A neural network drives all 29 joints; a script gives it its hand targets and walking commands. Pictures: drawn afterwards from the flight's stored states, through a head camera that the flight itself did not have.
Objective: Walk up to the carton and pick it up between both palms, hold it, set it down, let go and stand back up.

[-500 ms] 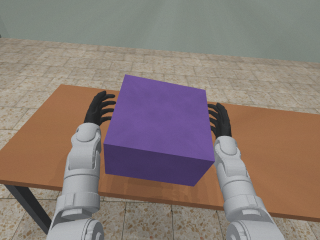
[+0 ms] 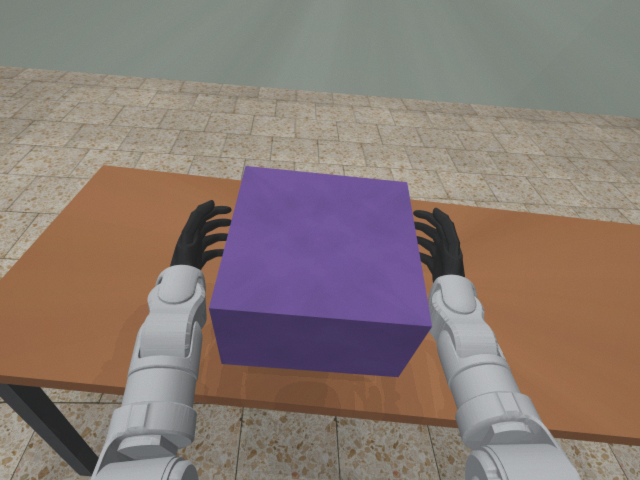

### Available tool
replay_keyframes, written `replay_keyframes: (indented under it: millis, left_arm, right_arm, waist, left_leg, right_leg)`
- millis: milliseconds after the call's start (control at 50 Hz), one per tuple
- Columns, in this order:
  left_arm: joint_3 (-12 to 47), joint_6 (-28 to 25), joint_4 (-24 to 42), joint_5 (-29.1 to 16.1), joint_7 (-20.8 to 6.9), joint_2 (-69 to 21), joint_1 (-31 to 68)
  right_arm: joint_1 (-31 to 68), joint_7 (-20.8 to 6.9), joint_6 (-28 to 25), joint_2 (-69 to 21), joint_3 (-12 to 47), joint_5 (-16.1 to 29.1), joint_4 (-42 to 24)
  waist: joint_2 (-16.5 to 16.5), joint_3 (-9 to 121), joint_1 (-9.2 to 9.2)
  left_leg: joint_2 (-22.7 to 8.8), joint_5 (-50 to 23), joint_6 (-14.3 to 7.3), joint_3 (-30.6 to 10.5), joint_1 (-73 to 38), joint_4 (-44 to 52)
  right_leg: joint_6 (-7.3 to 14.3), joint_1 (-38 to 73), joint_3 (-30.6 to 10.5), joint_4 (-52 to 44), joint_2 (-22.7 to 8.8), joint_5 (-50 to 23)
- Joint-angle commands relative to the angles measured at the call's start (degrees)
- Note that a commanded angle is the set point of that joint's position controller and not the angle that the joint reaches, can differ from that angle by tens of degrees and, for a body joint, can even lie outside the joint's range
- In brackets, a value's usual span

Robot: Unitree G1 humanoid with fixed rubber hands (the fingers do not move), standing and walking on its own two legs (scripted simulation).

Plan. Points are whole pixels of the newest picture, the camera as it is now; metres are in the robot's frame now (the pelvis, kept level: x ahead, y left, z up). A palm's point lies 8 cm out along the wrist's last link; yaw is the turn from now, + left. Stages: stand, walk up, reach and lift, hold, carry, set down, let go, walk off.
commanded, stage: set down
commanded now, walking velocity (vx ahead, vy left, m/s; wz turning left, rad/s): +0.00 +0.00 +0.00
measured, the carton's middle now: (319, 268) +0.39 -0.01 +0.09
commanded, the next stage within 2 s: none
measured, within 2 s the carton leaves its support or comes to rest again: rests again in 1.96 s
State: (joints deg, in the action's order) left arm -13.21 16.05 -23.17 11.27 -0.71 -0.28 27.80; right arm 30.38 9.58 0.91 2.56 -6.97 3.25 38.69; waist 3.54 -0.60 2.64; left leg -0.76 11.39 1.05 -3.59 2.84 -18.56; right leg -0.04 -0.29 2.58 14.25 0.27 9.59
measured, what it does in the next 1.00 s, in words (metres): stands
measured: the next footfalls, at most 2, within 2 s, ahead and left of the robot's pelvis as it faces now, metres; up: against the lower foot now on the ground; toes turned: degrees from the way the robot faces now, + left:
none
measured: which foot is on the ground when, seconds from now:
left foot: down 0.00-1.00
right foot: down 0.00-1.00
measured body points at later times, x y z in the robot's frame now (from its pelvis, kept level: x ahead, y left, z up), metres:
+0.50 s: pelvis -0.01 +0.00 +0.00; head +0.00 +0.02 +0.45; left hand +0.39 +0.14 +0.07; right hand +0.36 -0.19 +0.07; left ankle -0.01 +0.13 -0.75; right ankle -0.02 -0.12 -0.75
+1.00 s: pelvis +0.00 +0.00 +0.00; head +0.05 +0.01 +0.45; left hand +0.40 +0.14 +0.01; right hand +0.38 -0.19 +0.03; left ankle -0.01 +0.13 -0.75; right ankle -0.02 -0.12 -0.75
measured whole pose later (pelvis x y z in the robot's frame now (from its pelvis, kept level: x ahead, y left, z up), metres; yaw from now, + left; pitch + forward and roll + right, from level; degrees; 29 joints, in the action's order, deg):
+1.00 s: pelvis +0.00 +0.00 +0.00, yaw -1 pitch +10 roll -1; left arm -14.1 -17.7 -64.1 8.1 3.2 2.5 35.4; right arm 34.1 7.1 -20.5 0.4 -20.2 -9.7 61.2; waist 0.1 6.0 2.3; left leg -1.3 10.7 1.1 -2.3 20.3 -21.0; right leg 0.1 -17.7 2.9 16.4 0.3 8.7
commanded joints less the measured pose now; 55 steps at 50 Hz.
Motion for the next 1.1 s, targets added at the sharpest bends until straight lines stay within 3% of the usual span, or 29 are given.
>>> replay_keyframes:
  millis: [0, 60, 100, 140, 180, 200, 280, 340, 400, 420, 480, 500, 520, 580, 620, 660, 700, 760, 780, 820, 860, 880, 920, 940, 1000, 1020, 1040, 1060, 1080]
  left_arm:
    - [25.0, -6.0, 11.3, -3.9, -7.0, -31.9, 39.6]
    - [21.5, -7.3, 4.9, -2.5, -7.5, -31.3, 37.7]
    - [23.6, -9.2, 4.5, -3.7, -7.0, -32.6, 41.4]
    - [23.7, -10.7, 3.3, -3.6, -6.0, -33.4, 43.1]
    - [22.2, -12.6, -0.5, -2.8, -5.3, -33.7, 44.0]
    - [21.6, -13.3, -1.6, -1.8, -5.1, -33.7, 42.2]
    - [20.1, -16.5, -6.0, -2.0, -4.0, -34.6, 43.8]
    - [16.7, -18.1, -10.4, 0.4, -4.2, -32.7, 42.1]
    - [14.8, -19.8, -12.7, 0.3, -4.5, -32.0, 43.5]
    - [14.3, -20.4, -13.3, 0.9, -4.4, -32.0, 44.2]
    - [13.9, -23.5, -14.1, 0.8, -3.9, -32.3, 44.9]
    - [12.7, -23.9, -16.0, 1.7, -3.9, -31.6, 44.2]
    - [12.9, -24.7, -16.3, 2.3, -3.8, -31.5, 44.8]
    - [13.7, -27.7, -17.7, 1.4, -3.1, -31.9, 45.6]
    - [12.7, -28.8, -20.4, 1.7, -2.8, -31.9, 46.2]
    - [11.4, -29.6, -21.8, 3.4, -2.9, -32.2, 42.5]
    - [12.7, -31.3, -21.5, 1.9, -2.9, -32.1, 45.5]
    - [14.2, -33.8, -22.9, 1.7, -2.6, -33.3, 44.6]
    - [16.0, -35.2, -22.1, 0.8, -2.0, -34.4, 45.9]
    - [16.7, -37.0, -22.4, 0.1, -1.7, -33.8, 46.8]
    - [16.5, -38.6, -24.1, -0.3, -1.7, -33.3, 48.1]
    - [16.5, -38.8, -25.0, -0.4, -1.5, -32.7, 47.7]
    - [14.9, -39.5, -28.8, -0.2, -2.2, -32.5, 47.2]
    - [15.4, -39.9, -28.5, -0.2, -2.1, -33.5, 48.5]
    - [15.1, -41.8, -30.0, -0.1, -1.4, -33.2, 47.6]
    - [15.0, -42.3, -30.1, -1.1, -1.7, -32.9, 48.5]
    - [15.2, -42.8, -30.0, -0.8, -1.7, -33.6, 48.9]
    - [16.4, -43.4, -30.5, -1.1, -1.3, -34.4, 48.8]
    - [16.7, -43.7, -31.0, -1.6, -1.3, -34.2, 49.9]
  right_arm:
    - [37.5, -7.9, -7.1, -32.0, 20.1, -2.3, -13.9]
    - [38.7, -8.4, -8.0, -33.0, 18.7, -4.5, -13.0]
    - [40.7, -9.0, -9.7, -32.0, 16.1, -5.9, -11.5]
    - [40.5, -10.0, -11.0, -32.1, 13.2, -7.3, -7.8]
    - [41.1, -10.4, -11.8, -32.9, 12.8, -8.5, -6.8]
    - [41.0, -10.9, -12.3, -32.7, 12.5, -8.9, -5.6]
    - [41.7, -12.0, -14.4, -33.7, 9.8, -10.0, -1.6]
    - [42.3, -12.1, -15.4, -33.7, 10.8, -11.5, -1.7]
    - [41.7, -12.1, -16.0, -34.3, 9.3, -12.4, 0.0]
    - [41.2, -12.3, -16.3, -34.6, 7.1, -13.2, 1.4]
    - [41.6, -12.8, -17.9, -35.6, 8.2, -14.8, 2.1]
    - [41.5, -12.7, -18.0, -35.7, 7.7, -14.9, 2.3]
    - [40.3, -12.9, -18.4, -35.9, 7.4, -15.6, 4.4]
    - [41.1, -13.3, -20.6, -36.7, 6.7, -16.4, 5.1]
    - [40.3, -13.5, -20.8, -35.7, 5.0, -17.5, 7.1]
    - [38.0, -13.5, -21.1, -37.6, 5.0, -18.3, 9.1]
    - [37.9, -13.2, -21.9, -36.7, 5.5, -18.8, 9.9]
    - [37.1, -12.9, -24.3, -37.2, 6.6, -19.0, 11.2]
    - [38.5, -13.0, -25.1, -38.0, 7.1, -18.4, 10.9]
    - [36.3, -12.4, -25.9, -38.0, 8.9, -18.5, 13.0]
    - [34.6, -12.1, -25.6, -38.8, 8.5, -18.9, 15.1]
    - [35.7, -12.1, -25.7, -38.3, 8.2, -18.1, 15.6]
    - [35.7, -11.7, -25.4, -37.8, 6.9, -18.5, 16.8]
    - [36.0, -11.8, -25.8, -38.4, 6.9, -18.1, 17.2]
    - [37.6, -12.1, -27.1, -38.8, 7.8, -18.2, 14.8]
    - [37.2, -12.1, -27.2, -37.7, 6.9, -19.0, 16.1]
    - [36.6, -12.0, -27.4, -39.1, 7.1, -19.3, 18.0]
    - [36.3, -12.5, -27.5, -37.9, 7.2, -18.7, 19.3]
    - [37.1, -12.1, -27.8, -37.3, 5.7, -19.0, 19.3]
  waist:
    - [-5.3, 25.7, 0.99]
    - [-1.2, 22.5, -0.39]
    - [-3.2, 25.5, 1.56]
    - [-6.0, 27.2, 1.80]
    - [-5.7, 28.8, 1.83]
    - [-4.9, 28.5, 0.07]
    - [-5.0, 28.5, 0.40]
    - [-2.1, 28.8, -1.66]
    - [-1.5, 27.0, -0.67]
    - [-3.2, 26.3, -0.81]
    - [-3.0, 32.2, -1.96]
    - [-1.6, 31.0, -1.40]
    - [-3.7, 31.4, -1.67]
    - [-3.5, 34.3, -1.19]
    - [-3.6, 32.7, -1.14]
    - [-3.3, 31.1, -2.39]
    - [-4.1, 33.7, -0.52]
    - [-4.4, 36.2, 0.05]
    - [-6.1, 38.6, -0.45]
    - [-5.1, 39.7, 0.56]
    - [-4.2, 39.9, 1.41]
    - [-4.6, 38.5, 0.35]
    - [-3.2, 36.5, 0.81]
    - [-5.5, 37.8, 0.30]
    - [-4.4, 40.8, -0.25]
    - [-4.2, 41.4, 0.88]
    - [-5.6, 41.3, 0.23]
    - [-7.6, 40.7, 0.98]
    - [-7.2, 41.0, 1.44]
  left_leg:
    - [2.8, -23.0, 3.1, 4.2, -4.3, -0.2]
    - [2.8, -18.1, 1.8, 4.8, -1.9, 1.5]
    - [2.6, -19.3, 2.9, 4.5, -2.9, 0.9]
    - [2.2, -23.0, 3.8, 4.5, -5.2, -0.3]
    - [1.9, -21.4, 3.4, 4.8, -5.2, 0.0]
    - [1.7, -21.4, 3.5, 5.2, -5.1, 0.5]
    - [1.0, -21.5, 3.5, 5.2, -3.8, 0.6]
    - [1.6, -20.0, 2.3, 5.7, -0.3, 1.1]
    - [1.9, -16.3, 2.1, 6.1, 2.8, 2.2]
    - [1.5, -14.4, 1.9, 6.2, 2.3, 2.4]
    - [2.2, -17.4, 2.3, 6.6, 4.3, 1.7]
    - [1.9, -16.4, 1.8, 6.8, 5.3, 2.0]
    - [1.8, -17.9, 2.2, 6.4, 5.8, 1.7]
    - [1.4, -20.2, 2.8, 6.6, 4.2, 0.5]
    - [1.2, -17.7, 2.3, 6.5, 5.1, 1.3]
    - [1.1, -17.4, 1.8, 7.4, 6.1, 1.4]
    - [1.4, -19.8, 2.4, 7.1, 7.5, 0.6]
    - [1.5, -24.7, 3.0, 6.5, 5.9, -0.9]
    - [1.2, -26.4, 3.5, 6.4, 5.5, -1.8]
    - [1.2, -28.1, 3.5, 5.7, 7.4, -3.2]
    - [1.2, -26.9, 3.1, 5.3, 9.2, -3.3]
    - [1.0, -25.8, 3.2, 5.4, 8.6, -2.9]
    - [1.0, -23.5, 2.7, 5.4, 10.8, -2.7]
    - [1.1, -23.2, 2.9, 5.4, 10.3, -3.0]
    - [0.9, -24.7, 2.9, 5.1, 11.2, -3.5]
    - [0.9, -23.8, 2.8, 5.4, 12.3, -3.6]
    - [1.0, -24.8, 3.3, 5.1, 11.4, -4.4]
    - [0.5, -27.2, 3.8, 4.8, 9.5, -4.8]
    - [0.3, -27.3, 4.0, 4.2, 7.9, -5.6]
  right_leg:
    - [-2.2, 9.0, 2.6, 2.9, 1.3, -24.8]
    - [-2.8, 9.0, 2.5, 1.9, 1.0, -22.4]
    - [-2.3, 7.0, 3.3, 1.7, 1.5, -20.4]
    - [-1.2, 4.3, 3.6, 1.7, 2.1, -19.3]
    - [-1.4, 3.8, 3.6, 1.6, 1.6, -18.7]
    - [-1.4, 4.0, 3.4, 1.3, 2.0, -17.1]
    - [-0.8, 3.0, 3.5, 0.9, 2.2, -16.3]
    - [-1.6, 6.1, 2.5, 1.8, 1.5, -20.3]
    - [-2.2, 7.4, 2.5, 1.6, 0.8, -20.4]
    - [-1.8, 7.3, 2.4, 1.7, 0.8, -18.8]
    - [-2.1, 9.8, 1.8, 3.6, 0.1, -24.9]
    - [-2.6, 8.7, 1.7, 3.5, 0.5, -25.4]
    - [-2.2, 8.9, 2.1, 3.9, 0.6, -26.3]
    - [-2.0, 7.3, 2.4, 3.9, 1.0, -26.9]
    - [-1.8, 5.7, 2.5, 3.2, 1.0, -22.6]
    - [-1.7, 6.8, 1.5, 3.7, 0.0, -24.3]
    - [-2.0, 8.1, 1.9, 4.4, 0.1, -29.8]
    - [-1.9, 7.2, 2.2, 5.8, 0.6, -33.3]
    - [-1.7, 5.8, 2.2, 6.2, 0.9, -33.0]
    - [-2.0, 6.2, 1.9, 7.6, 0.7, -36.6]
    - [-2.2, 6.1, 2.0, 7.6, 1.2, -36.2]
    - [-2.2, 4.9, 1.9, 7.6, 1.1, -34.1]
    - [-2.0, 3.7, 1.3, 6.7, 0.9, -31.4]
    - [-1.7, 3.6, 1.2, 7.3, 0.9, -30.1]
    - [-2.1, 3.5, 1.6, 8.3, 1.1, -33.6]
    - [-2.2, 2.9, 1.4, 9.1, 0.6, -34.3]
    - [-2.0, 3.3, 1.3, 9.1, 0.9, -33.8]
    - [-1.4, 0.8, 1.9, 9.2, 0.9, -32.3]
    - [-1.1, -3.6, 2.6, 7.7, 1.5, -27.8]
